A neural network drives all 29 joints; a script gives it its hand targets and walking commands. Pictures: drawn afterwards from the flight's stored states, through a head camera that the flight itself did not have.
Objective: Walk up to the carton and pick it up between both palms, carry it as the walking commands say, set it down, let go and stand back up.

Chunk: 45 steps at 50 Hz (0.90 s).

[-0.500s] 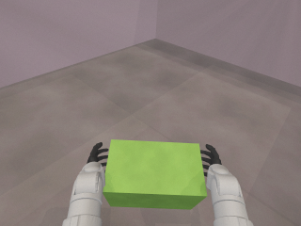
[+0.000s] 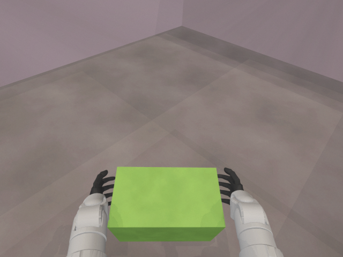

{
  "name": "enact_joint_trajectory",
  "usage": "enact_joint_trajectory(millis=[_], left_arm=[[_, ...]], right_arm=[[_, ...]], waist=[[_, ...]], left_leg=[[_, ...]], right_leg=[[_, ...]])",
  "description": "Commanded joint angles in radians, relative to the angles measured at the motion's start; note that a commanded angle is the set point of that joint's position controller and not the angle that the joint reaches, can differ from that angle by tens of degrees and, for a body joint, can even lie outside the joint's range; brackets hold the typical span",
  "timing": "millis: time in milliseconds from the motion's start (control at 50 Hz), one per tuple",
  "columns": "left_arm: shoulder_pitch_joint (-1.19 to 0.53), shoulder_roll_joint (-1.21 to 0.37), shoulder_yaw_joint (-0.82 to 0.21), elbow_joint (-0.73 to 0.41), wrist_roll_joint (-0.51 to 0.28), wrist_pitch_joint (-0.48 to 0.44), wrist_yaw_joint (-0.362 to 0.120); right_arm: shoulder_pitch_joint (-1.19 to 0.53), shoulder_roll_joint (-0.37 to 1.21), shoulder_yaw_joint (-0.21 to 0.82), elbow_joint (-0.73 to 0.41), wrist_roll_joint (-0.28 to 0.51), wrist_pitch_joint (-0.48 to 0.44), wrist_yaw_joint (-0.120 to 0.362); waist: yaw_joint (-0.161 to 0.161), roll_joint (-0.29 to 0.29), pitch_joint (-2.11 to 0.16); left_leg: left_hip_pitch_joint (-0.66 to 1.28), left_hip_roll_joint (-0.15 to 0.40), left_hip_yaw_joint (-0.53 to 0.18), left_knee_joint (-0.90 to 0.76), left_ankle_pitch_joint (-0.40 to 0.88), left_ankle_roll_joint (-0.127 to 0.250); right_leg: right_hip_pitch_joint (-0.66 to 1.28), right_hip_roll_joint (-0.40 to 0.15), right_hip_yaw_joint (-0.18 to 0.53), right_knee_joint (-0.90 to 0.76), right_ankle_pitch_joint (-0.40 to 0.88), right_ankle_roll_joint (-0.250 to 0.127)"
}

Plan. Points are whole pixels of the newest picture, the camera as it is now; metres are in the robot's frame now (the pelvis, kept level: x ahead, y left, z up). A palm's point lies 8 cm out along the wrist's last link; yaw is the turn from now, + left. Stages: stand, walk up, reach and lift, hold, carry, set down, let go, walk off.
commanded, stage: set down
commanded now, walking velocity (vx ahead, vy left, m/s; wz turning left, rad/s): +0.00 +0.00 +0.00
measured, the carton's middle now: (166, 205) +0.29 +0.03 -0.08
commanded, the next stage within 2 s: none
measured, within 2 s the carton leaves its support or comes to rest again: neither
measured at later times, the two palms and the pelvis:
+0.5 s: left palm (103, 211) +0.27 +0.20 -0.09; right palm (226, 204) +0.30 -0.15 -0.09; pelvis -0.02 +0.00 -0.04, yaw -1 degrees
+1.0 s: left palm (108, 215) +0.30 +0.21 -0.19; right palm (213, 207) +0.33 -0.13 -0.18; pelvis -0.08 +0.00 -0.13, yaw -2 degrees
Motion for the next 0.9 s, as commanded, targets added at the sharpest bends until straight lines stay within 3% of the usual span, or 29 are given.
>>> enact_joint_trajectory(millis=[0, 20, 40, 60, 80, 100, 120, 160, 220, 300, 320, 340, 440, 460, 480, 500, 520, 540, 580, 640, 660, 680, 700, 740, 780, 800, 820, 860, 880], left_arm=[[-0.591, -0.881, -0.609, -0.208, -0.262, -0.126, -0.342], [-0.539, -0.856, -0.611, -0.216, -0.254, -0.139, -0.334], [-0.536, -0.873, -0.625, -0.211, -0.255, -0.156, -0.334], [-0.452, -0.834, -0.610, -0.177, -0.238, -0.164, -0.318], [-0.409, -0.841, -0.609, -0.170, -0.230, -0.169, -0.319], [-0.458, -0.844, -0.640, -0.182, -0.239, -0.187, -0.312], [-0.407, -0.821, -0.603, -0.164, -0.208, -0.195, -0.303], [-0.455, -0.784, -0.614, -0.188, -0.208, -0.234, -0.298], [-0.421, -0.789, -0.622, -0.137, -0.218, -0.262, -0.290], [-0.499, -0.777, -0.624, -0.146, -0.221, -0.306, -0.288], [-0.517, -0.767, -0.631, -0.149, -0.223, -0.309, -0.285], [-0.507, -0.771, -0.603, -0.107, -0.210, -0.307, -0.280], [-0.573, -0.734, -0.568, -0.069, -0.182, -0.315, -0.296], [-0.626, -0.753, -0.553, -0.044, -0.189, -0.318, -0.294], [-0.618, -0.782, -0.582, -0.075, -0.204, -0.329, -0.298], [-0.715, -0.771, -0.592, -0.090, -0.228, -0.341, -0.294], [-0.771, -0.745, -0.578, -0.097, -0.223, -0.351, -0.293], [-0.851, -0.741, -0.599, -0.123, -0.240, -0.350, -0.298], [-0.866, -0.761, -0.541, -0.065, -0.207, -0.331, -0.304], [-0.829, -0.764, -0.517, 0.001, -0.184, -0.308, -0.315], [-0.913, -0.773, -0.517, -0.009, -0.211, -0.311, -0.323], [-0.877, -0.758, -0.454, 0.059, -0.166, -0.301, -0.326], [-0.928, -0.802, -0.515, 0.014, -0.212, -0.296, -0.338], [-0.960, -0.804, -0.507, 0.024, -0.221, -0.294, -0.349], [-1.043, -0.807, -0.497, 0.031, -0.227, -0.290, -0.357], [-1.030, -0.792, -0.452, 0.055, -0.202, -0.286, -0.352], [-1.017, -0.792, -0.466, 0.079, -0.209, -0.273, -0.359], [-1.043, -0.843, -0.501, 0.054, -0.241, -0.273, -0.352], [-1.079, -0.835, -0.506, 0.027, -0.227, -0.275, -0.343]], right_arm=[[-0.489, 0.914, 0.583, -0.144, 0.246, -0.118, 0.253], [-0.451, 0.927, 0.614, -0.160, 0.257, -0.133, 0.251], [-0.440, 0.901, 0.624, -0.183, 0.233, -0.155, 0.243], [-0.470, 0.924, 0.643, -0.202, 0.253, -0.161, 0.244], [-0.455, 0.882, 0.664, -0.219, 0.264, -0.180, 0.241], [-0.452, 0.889, 0.675, -0.203, 0.260, -0.199, 0.242], [-0.438, 0.891, 0.655, -0.165, 0.254, -0.197, 0.238], [-0.381, 0.869, 0.622, -0.081, 0.218, -0.219, 0.241], [-0.472, 0.846, 0.654, -0.153, 0.223, -0.262, 0.230], [-0.458, 0.834, 0.598, -0.058, 0.203, -0.304, 0.207], [-0.464, 0.846, 0.582, -0.055, 0.202, -0.299, 0.204], [-0.436, 0.792, 0.532, 0.009, 0.181, -0.294, 0.207], [-0.592, 0.856, 0.552, -0.024, 0.191, -0.309, 0.198], [-0.639, 0.803, 0.524, -0.005, 0.187, -0.322, 0.196], [-0.645, 0.849, 0.577, -0.032, 0.201, -0.329, 0.193], [-0.688, 0.847, 0.562, -0.036, 0.217, -0.336, 0.186], [-0.733, 0.853, 0.582, -0.032, 0.219, -0.343, 0.184], [-0.709, 0.845, 0.551, 0.028, 0.184, -0.328, 0.185], [-0.740, 0.890, 0.506, 0.096, 0.187, -0.310, 0.185], [-0.860, 0.895, 0.533, 0.052, 0.208, -0.303, 0.189], [-0.913, 0.906, 0.533, 0.074, 0.220, -0.294, 0.189], [-1.006, 0.905, 0.543, 0.019, 0.247, -0.302, 0.194], [-0.958, 0.920, 0.525, 0.067, 0.227, -0.289, 0.193], [-0.999, 0.911, 0.546, 0.031, 0.242, -0.294, 0.192], [-0.986, 0.909, 0.477, 0.117, 0.204, -0.280, 0.192], [-1.029, 0.919, 0.483, 0.133, 0.222, -0.272, 0.199], [-1.040, 0.943, 0.489, 0.106, 0.229, -0.264, 0.197], [-1.082, 0.911, 0.481, 0.074, 0.244, -0.279, 0.220], [-1.081, 0.899, 0.457, 0.104, 0.225, -0.276, 0.226]], waist=[[-0.003, 0.039, -0.486], [0.036, 0.041, -0.514], [0.013, 0.025, -0.548], [0.041, -0.034, -0.517], [0.073, 0.027, -0.526], [0.043, 0.031, -0.560], [0.074, 0.035, -0.528], [0.059, 0.043, -0.511], [0.065, -0.033, -0.546], [0.041, 0.058, -0.600], [0.012, 0.021, -0.596], [0.018, 0.073, -0.567], [0.049, -0.021, -0.597], [0.065, 0.045, -0.593], [0.066, -0.015, -0.673], [0.040, 0.004, -0.702], [0.093, 0.024, -0.746], [0.028, -0.015, -0.752], [0.049, 0.045, -0.732], [0.092, -0.016, -0.786], [0.073, -0.041, -0.789], [0.163, 0.005, -0.812], [0.074, -0.035, -0.856], [0.111, 0.005, -0.920], [0.063, 0.001, -0.948], [0.113, -0.001, -0.901], [0.081, -0.052, -0.901], [0.101, 0.015, -0.978], [0.072, 0.033, -0.987]], left_leg=[[0.180, -0.028, -0.065, 0.054, 0.486, -0.004], [0.185, -0.020, -0.058, 0.058, 0.536, -0.004], [0.151, -0.032, -0.068, 0.078, 0.531, -0.010], [0.150, -0.030, -0.076, 0.084, 0.584, 0.009], [0.135, -0.027, -0.069, 0.095, 0.592, -0.002], [0.140, -0.022, -0.082, 0.124, 0.614, -0.009], [0.127, -0.019, -0.079, 0.125, 0.596, -0.004], [0.105, -0.017, -0.073, 0.155, 0.565, -0.004], [0.107, -0.022, -0.089, 0.198, 0.606, 0.007], [0.017, -0.032, -0.071, 0.265, 0.584, 0.001], [-0.002, -0.035, -0.072, 0.279, 0.513, 0.008], [-0.007, -0.035, -0.057, 0.274, 0.476, -0.005], [-0.188, -0.062, -0.026, 0.349, 0.315, 0.015], [-0.213, -0.064, -0.026, 0.355, 0.326, 0.006], [-0.190, -0.068, -0.028, 0.389, 0.333, 0.009], [-0.214, -0.067, -0.026, 0.398, 0.334, 0.011], [-0.230, -0.074, -0.008, 0.421, 0.291, 0.003], [-0.278, -0.074, -0.003, 0.453, 0.238, -0.001], [-0.326, -0.074, 0.015, 0.471, 0.139, 0.003], [-0.379, -0.075, 0.021, 0.516, 0.109, 0.014], [-0.438, -0.085, 0.037, 0.544, 0.056, 0.016], [-0.465, -0.088, 0.036, 0.552, 0.051, 0.020], [-0.477, -0.089, 0.042, 0.561, 0.056, 0.014], [-0.507, -0.093, 0.049, 0.595, 0.120, 0.008], [-0.547, -0.078, 0.051, 0.630, 0.060, 0.000], [-0.605, -0.081, 0.064, 0.646, 0.020, 0.001], [-0.590, -0.079, 0.053, 0.655, 0.019, 0.014], [-0.542, -0.085, 0.028, 0.645, 0.089, 0.004], [-0.519, -0.073, 0.027, 0.659, 0.059, -0.001]], right_leg=[[0.051, -0.015, 0.139, 0.032, 0.536, 0.025], [0.047, -0.009, 0.138, 0.046, 0.552, 0.019], [0.049, -0.008, 0.152, 0.056, 0.592, 0.020], [0.016, 0.008, 0.121, 0.076, 0.591, 0.041], [0.007, -0.009, 0.146, 0.075, 0.594, 0.034], [-0.032, -0.007, 0.160, 0.097, 0.603, 0.027], [-0.067, 0.001, 0.150, 0.098, 0.550, 0.034], [-0.146, 0.021, 0.142, 0.114, 0.470, 0.024], [-0.193, 0.038, 0.130, 0.151, 0.494, 0.036], [-0.250, 0.031, 0.137, 0.218, 0.514, 0.036], [-0.272, 0.044, 0.120, 0.242, 0.447, 0.042], [-0.312, 0.043, 0.120, 0.237, 0.399, 0.031], [-0.334, 0.045, 0.118, 0.310, 0.313, 0.049], [-0.349, 0.042, 0.131, 0.325, 0.327, 0.041], [-0.343, 0.053, 0.131, 0.348, 0.338, 0.039], [-0.373, 0.057, 0.115, 0.377, 0.329, 0.049], [-0.386, 0.057, 0.128, 0.379, 0.276, 0.044], [-0.432, 0.065, 0.124, 0.398, 0.242, 0.037], [-0.474, 0.054, 0.122, 0.422, 0.137, 0.036], [-0.489, 0.055, 0.125, 0.449, 0.095, 0.041], [-0.479, 0.058, 0.133, 0.464, 0.051, 0.041], [-0.525, 0.046, 0.126, 0.496, 0.025, 0.051], [-0.494, 0.057, 0.118, 0.489, 0.047, 0.042], [-0.509, 0.057, 0.120, 0.526, 0.108, 0.046], [-0.585, 0.061, 0.117, 0.566, 0.063, 0.040], [-0.625, 0.065, 0.117, 0.583, 0.015, 0.040], [-0.631, 0.062, 0.105, 0.578, 0.004, 0.047], [-0.701, 0.077, 0.069, 0.633, 0.031, 0.041], [-0.771, 0.080, 0.058, 0.653, -0.019, 0.037]])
